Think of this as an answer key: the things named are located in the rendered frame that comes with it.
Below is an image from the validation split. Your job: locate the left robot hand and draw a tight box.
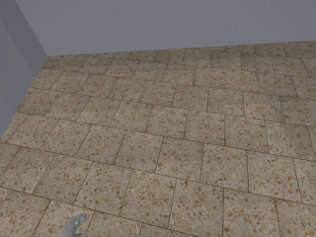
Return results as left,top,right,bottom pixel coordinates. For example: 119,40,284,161
57,213,88,237

